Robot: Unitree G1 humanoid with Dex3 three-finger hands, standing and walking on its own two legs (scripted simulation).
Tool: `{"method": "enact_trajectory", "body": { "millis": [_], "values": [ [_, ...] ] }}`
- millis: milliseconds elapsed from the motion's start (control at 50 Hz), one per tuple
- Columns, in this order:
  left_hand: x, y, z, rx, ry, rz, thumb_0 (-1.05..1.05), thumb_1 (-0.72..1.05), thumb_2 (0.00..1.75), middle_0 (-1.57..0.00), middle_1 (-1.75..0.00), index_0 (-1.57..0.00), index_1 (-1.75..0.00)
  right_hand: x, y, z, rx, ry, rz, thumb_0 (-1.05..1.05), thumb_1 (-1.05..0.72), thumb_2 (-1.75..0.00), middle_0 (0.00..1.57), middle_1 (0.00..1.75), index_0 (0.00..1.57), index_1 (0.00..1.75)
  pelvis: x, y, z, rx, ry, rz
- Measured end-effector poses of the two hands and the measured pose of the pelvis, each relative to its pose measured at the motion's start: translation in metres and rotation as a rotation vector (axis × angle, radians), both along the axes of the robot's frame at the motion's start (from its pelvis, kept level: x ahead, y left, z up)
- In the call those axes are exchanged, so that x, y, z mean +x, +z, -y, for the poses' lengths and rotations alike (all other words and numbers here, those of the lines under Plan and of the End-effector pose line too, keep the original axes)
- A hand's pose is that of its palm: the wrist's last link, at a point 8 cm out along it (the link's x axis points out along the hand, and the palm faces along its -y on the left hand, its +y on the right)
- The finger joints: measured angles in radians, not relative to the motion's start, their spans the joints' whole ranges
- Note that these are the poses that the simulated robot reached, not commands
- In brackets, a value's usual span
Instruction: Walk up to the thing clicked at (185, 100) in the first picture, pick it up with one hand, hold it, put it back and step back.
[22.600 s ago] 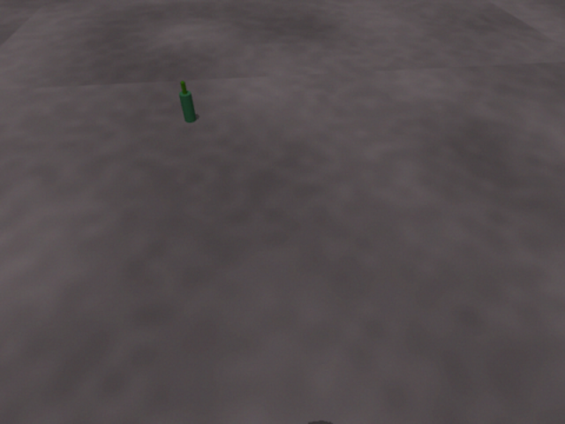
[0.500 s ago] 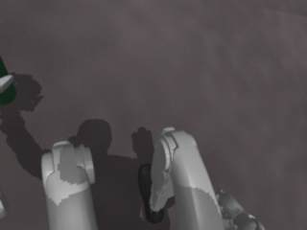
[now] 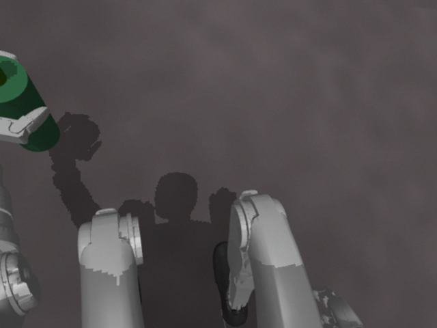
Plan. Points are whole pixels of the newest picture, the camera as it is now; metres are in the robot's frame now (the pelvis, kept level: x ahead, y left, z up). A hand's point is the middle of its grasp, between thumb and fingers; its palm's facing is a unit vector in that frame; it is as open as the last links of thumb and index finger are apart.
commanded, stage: settle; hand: left
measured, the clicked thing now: (11, 99) +0.49 +0.28 -0.05
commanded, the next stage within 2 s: lift in 0.62 s
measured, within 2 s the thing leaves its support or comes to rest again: neither
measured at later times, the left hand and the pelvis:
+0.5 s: hand (7, 99) +0.48 +0.27 -0.02, palm faces +0.23 -0.97 -0.06, open 10.1 cm; pelvis +0.00 +0.00 +0.02, yaw +2 degrees
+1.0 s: hand (0, 96) +0.47 +0.27 +0.01, palm faces +0.19 -0.98 -0.07, open 10.1 cm; pelvis +0.00 +0.00 +0.04, yaw +3 degrees
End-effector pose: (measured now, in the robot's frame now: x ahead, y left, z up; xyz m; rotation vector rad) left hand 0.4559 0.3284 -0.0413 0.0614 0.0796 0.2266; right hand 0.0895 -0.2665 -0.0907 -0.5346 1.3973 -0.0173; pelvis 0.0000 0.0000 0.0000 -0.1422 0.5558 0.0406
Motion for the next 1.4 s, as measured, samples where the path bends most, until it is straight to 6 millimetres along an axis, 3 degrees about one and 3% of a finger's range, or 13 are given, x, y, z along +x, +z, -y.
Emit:
{"method": "enact_trajectory", "body": {
  "millis": [160, 400, 660, 960, 1140, 1400],
  "values": [
    [0.009, 0.019, 0.004, -0.007, -0.020, -0.012, -0.01, -0.40, 1.12, -0.68, -1.04, -0.72, -1.04, 0.001, 0.005, 0.004, 0.004, -0.024, 0.040, 0.00, -0.90, -0.90, 0.20, 0.30, 0.20, 0.30, -0.001, 0.006, 0.000, 0.006, 0.001, -0.009],
    [-0.010, 0.016, 0.009, -0.024, 0.000, -0.046, -0.01, -0.41, 1.13, -0.68, -1.04, -0.72, -1.05, -0.003, 0.014, 0.003, 0.009, -0.039, 0.037, 0.00, -0.90, -0.90, 0.20, 0.30, 0.20, 0.30, -0.002, 0.017, 0.001, 0.023, 0.008, -0.021],
    [-0.007, 0.044, 0.007, -0.009, 0.010, -0.018, -0.01, -0.41, 1.14, -0.68, -1.04, -0.72, -1.05, 0.005, 0.019, 0.000, 0.031, -0.041, 0.086, 0.00, -0.91, -0.90, 0.20, 0.30, 0.20, 0.30, -0.004, 0.028, 0.001, 0.030, 0.015, -0.024],
    [-0.018, 0.048, 0.011, -0.013, -0.030, -0.038, -0.01, -0.42, 1.14, -0.69, -1.04, -0.72, -1.05, 0.002, 0.026, 0.001, 0.037, -0.064, 0.086, 0.00, -0.93, -0.90, 0.20, 0.30, 0.20, 0.30, -0.002, 0.036, 0.002, 0.042, 0.021, -0.032],
    [-0.029, 0.089, 0.012, -0.011, -0.025, -0.016, -0.01, -0.43, 1.15, -0.69, -1.04, -0.73, -1.05, 0.019, 0.048, -0.003, 0.057, -0.077, 0.153, 0.00, -0.94, -0.91, 0.20, 0.30, 0.20, 0.30, 0.001, 0.062, 0.003, 0.047, 0.026, -0.038],
    [-0.051, 0.164, 0.019, -0.009, -0.024, -0.037, -0.01, -0.43, 1.16, -0.69, -1.04, -0.73, -1.04, 0.051, 0.106, -0.016, 0.099, -0.102, 0.280, 0.00, -0.93, -0.90, 0.20, 0.30, 0.20, 0.30, 0.008, 0.122, -0.002, 0.053, 0.030, -0.013]
  ]
}}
